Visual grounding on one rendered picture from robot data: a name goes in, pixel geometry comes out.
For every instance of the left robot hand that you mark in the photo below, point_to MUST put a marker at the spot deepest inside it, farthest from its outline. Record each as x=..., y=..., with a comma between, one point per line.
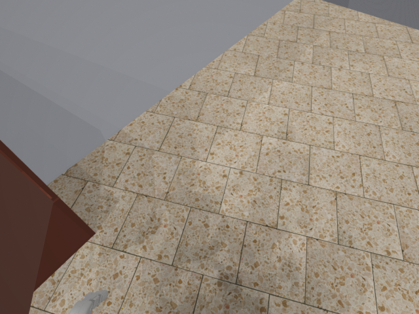
x=89, y=302

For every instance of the cupboard door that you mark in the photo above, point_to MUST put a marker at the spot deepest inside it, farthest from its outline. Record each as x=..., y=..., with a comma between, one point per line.
x=24, y=216

